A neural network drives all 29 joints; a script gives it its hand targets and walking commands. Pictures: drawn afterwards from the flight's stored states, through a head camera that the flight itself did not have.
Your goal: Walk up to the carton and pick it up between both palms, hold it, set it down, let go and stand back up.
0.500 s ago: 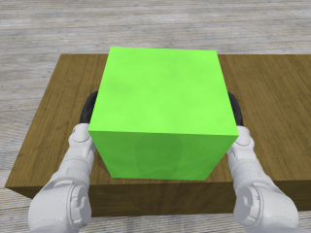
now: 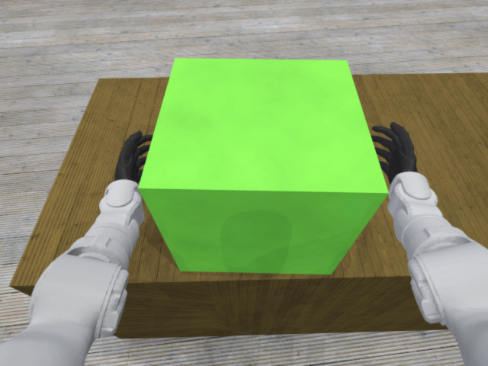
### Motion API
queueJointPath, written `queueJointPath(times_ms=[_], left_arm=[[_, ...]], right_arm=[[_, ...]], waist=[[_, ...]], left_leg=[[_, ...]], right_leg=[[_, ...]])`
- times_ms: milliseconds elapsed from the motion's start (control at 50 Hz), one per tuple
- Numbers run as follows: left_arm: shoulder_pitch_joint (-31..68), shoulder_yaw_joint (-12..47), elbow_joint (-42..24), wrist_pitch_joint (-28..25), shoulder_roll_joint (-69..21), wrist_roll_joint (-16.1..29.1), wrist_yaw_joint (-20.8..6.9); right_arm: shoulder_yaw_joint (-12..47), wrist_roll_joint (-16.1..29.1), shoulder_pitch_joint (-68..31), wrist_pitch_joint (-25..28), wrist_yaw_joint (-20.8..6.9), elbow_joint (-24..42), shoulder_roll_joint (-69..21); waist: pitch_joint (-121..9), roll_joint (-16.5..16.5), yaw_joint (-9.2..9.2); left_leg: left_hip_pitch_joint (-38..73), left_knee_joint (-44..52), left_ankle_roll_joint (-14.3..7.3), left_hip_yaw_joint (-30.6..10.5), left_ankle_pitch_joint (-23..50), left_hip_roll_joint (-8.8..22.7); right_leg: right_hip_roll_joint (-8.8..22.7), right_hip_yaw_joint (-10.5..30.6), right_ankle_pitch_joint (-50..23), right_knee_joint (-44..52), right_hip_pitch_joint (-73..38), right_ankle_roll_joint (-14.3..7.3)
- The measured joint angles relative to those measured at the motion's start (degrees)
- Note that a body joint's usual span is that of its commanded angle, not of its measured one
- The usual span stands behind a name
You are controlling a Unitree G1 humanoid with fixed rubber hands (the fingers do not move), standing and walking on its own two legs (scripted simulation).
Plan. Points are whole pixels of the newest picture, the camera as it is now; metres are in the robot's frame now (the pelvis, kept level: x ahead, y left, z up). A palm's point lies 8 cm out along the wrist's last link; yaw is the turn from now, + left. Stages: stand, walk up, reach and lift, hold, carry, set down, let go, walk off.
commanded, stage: set down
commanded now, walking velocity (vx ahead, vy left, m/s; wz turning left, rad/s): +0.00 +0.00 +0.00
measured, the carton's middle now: (257, 172) +0.46 -0.01 +0.03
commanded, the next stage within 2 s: none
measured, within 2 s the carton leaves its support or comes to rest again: neither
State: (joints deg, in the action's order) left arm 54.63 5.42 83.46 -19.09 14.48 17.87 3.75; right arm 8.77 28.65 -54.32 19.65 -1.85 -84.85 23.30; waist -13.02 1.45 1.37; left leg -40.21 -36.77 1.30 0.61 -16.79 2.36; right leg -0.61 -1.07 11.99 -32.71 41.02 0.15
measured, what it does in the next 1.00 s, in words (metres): stands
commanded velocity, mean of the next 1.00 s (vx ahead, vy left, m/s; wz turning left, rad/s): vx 0.00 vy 0.00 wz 0.00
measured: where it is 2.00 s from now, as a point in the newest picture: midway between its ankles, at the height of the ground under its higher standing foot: outside the picture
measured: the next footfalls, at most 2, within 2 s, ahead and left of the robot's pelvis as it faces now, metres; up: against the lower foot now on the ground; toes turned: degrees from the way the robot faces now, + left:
none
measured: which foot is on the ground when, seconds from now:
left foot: down 0.00-1.00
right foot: down 0.00-1.00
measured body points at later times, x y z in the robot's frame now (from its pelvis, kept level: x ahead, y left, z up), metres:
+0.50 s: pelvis -0.03 -0.03 +0.00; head +0.03 -0.03 +0.44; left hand +0.43 +0.21 +0.12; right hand +0.44 -0.26 +0.11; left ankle -0.01 +0.12 -0.72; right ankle +0.02 -0.12 -0.72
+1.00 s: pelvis -0.02 -0.01 +0.02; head +0.01 -0.01 +0.46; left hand +0.43 +0.23 +0.18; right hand +0.45 -0.26 +0.19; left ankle -0.01 +0.12 -0.72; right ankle +0.02 -0.12 -0.72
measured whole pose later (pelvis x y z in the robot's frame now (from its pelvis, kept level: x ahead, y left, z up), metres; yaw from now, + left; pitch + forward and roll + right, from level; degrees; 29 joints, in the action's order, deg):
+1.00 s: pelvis -0.02 -0.01 +0.02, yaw +1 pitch +13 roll -1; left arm 59.2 10.5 61.5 11.2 25.0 25.0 2.9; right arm 8.6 30.5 -61.5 -5.3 -4.1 -70.6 30.6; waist -10.1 0.3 1.1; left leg -29.5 -27.9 1.6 -0.2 -11.3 2.0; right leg -0.4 -1.9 7.3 -24.7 30.3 -0.6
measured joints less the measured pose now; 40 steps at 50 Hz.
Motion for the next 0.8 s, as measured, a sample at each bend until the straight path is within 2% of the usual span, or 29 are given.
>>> queueJointPath(times_ms=[120, 280, 380, 480, 580, 700, 800], left_arm=[[0.94, 4.7, 0.52, 1.51, 3.2, 4.82, -2.42], [3.1, 8.78, 0.0, 2.31, 6.04, 9.42, -3.64], [4.15, 7.86, -2.03, 3.82, 6.23, 8.98, -3.73], [4.41, 5.62, -5.37, 7.81, 6.81, 7.4, -3.96], [5.74, 5.5, -6.12, 12.06, 8.45, 7.37, -4.43], [7.98, 7.56, -4.07, 14.45, 10.11, 8.77, -4.42], [7.26, 8.29, -6.65, 17.23, 10.16, 9.17, -3.27]], right_arm=[[4.42, 3.81, -0.69, -2.13, -2.2, 0.24, 4.39], [6.13, 4.44, -1.34, -5.15, -3.0, 4.32, 4.78], [5.9, 3.58, -1.58, -6.98, -2.03, 7.99, 3.52], [4.54, 2.69, -1.1, -9.8, -0.69, 11.27, 3.15], [3.99, 2.49, -2.07, -13.46, 0.03, 11.76, 4.18], [4.58, 2.56, -5.19, -16.68, -0.83, 9.44, 5.34], [4.11, 2.85, -6.83, -18.5, -2.02, 8.87, 6.05]], waist=[[0.62, -0.76, -0.1], [-0.52, -2.01, -1.4], [-1.45, -1.66, -1.44], [-1.38, -0.92, -0.96], [-0.19, -0.96, -1.0], [1.53, -2.35, -1.8], [2.0, -2.94, -1.42]], left_leg=[[-1.21, -0.46, 0.19, -0.36, 0.72, -0.3], [-5.48, -1.83, 1.08, -1.28, 1.7, -0.1], [-5.91, -1.34, 1.28, -1.61, 2.36, -0.18], [-2.38, 1.22, 1.22, -1.76, 3.35, -0.25], [2.78, 3.93, 1.02, -1.7, 4.17, -0.29], [6.7, 5.61, 0.75, -1.47, 4.72, -0.51], [7.64, 6.33, 0.54, -0.98, 5.0, -0.56]], right_leg=[[0.32, -0.34, 0.41, -2.33, 1.94, -0.51], [0.16, -1.23, 0.35, -5.01, 6.6, -1.6], [0.24, -1.55, 0.04, -4.97, 7.11, -1.83], [0.27, -1.73, -0.91, -2.31, 3.42, -1.77], [0.26, -1.71, -1.86, 0.74, -1.92, -1.63], [0.43, -1.51, -2.46, 2.52, -5.88, -1.53], [0.45, -1.02, -3.15, 3.72, -6.88, -1.28]])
